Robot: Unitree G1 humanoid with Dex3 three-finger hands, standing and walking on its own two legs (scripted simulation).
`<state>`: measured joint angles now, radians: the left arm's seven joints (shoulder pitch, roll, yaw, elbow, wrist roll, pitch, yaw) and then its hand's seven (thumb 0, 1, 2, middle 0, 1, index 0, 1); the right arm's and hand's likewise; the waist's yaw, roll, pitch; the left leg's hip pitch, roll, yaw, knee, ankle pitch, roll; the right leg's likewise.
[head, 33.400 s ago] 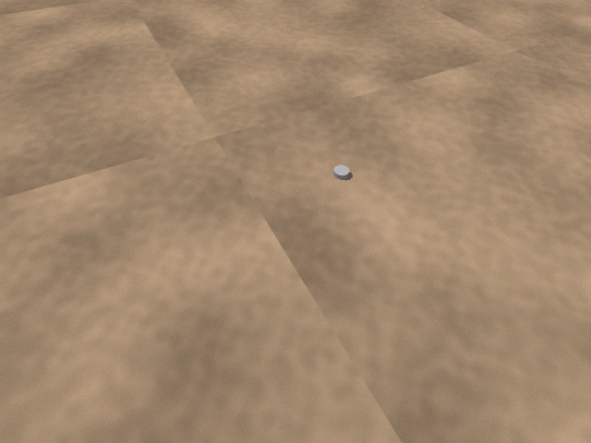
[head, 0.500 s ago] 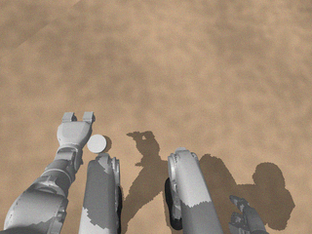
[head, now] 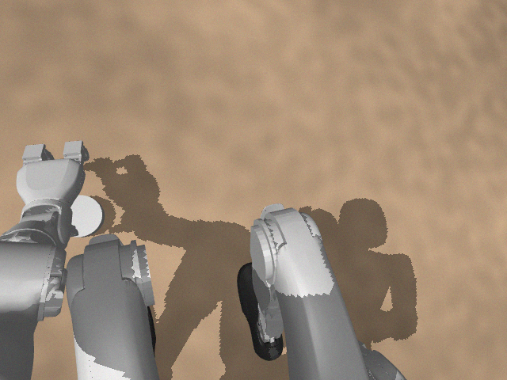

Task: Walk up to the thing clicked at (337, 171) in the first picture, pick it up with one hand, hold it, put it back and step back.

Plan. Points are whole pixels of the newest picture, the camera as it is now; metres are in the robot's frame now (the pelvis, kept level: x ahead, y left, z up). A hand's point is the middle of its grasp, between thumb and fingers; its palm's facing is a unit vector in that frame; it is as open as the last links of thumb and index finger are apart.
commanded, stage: rest palm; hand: left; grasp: from above
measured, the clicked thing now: (80, 216) +0.38 +0.22 -0.31
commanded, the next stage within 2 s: close in 1.86 s
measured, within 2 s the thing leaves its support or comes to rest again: neither
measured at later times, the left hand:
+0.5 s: hand (65, 198) +0.40 +0.23 -0.23, palm faces -0.42 -0.10 -0.90, open 14.2 cm
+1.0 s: hand (65, 206) +0.39 +0.23 -0.25, palm faces -0.42 -0.07 -0.90, open 14.2 cm
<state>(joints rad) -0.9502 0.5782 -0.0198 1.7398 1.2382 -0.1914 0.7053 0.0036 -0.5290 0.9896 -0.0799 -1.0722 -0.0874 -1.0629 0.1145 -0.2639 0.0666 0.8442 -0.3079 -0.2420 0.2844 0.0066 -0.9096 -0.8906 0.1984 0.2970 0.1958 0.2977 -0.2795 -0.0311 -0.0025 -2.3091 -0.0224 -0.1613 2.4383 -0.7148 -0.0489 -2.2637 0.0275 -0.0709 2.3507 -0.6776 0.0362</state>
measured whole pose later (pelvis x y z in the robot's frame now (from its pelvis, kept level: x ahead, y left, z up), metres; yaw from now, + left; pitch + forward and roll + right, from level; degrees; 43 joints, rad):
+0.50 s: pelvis -0.01 +0.01 -0.01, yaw -3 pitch +29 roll -11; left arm -0.98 0.62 -0.01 1.82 1.22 -0.16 0.82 0.00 -0.53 0.97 -0.08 -1.03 -0.08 -1.03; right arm 0.07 -0.34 0.07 0.87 -0.30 -0.38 0.44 0.00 -0.92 -0.90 0.19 0.30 0.19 0.30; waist -0.29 -0.06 0.03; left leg -2.31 -0.03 -0.22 2.48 -0.70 -0.04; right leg -2.23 0.04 -0.12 2.34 -0.64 0.05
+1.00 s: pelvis -0.01 +0.00 -0.01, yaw -4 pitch +27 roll -12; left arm -0.92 0.65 -0.04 1.78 1.23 -0.19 0.83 0.00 -0.54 0.96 -0.07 -1.06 -0.07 -1.06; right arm 0.05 -0.31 0.14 0.86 -0.29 -0.41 0.44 0.01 -0.92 -0.90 0.20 0.30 0.19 0.30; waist -0.29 -0.08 0.08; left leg -2.29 -0.03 -0.25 2.49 -0.69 -0.05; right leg -2.21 0.05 -0.14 2.34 -0.63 0.05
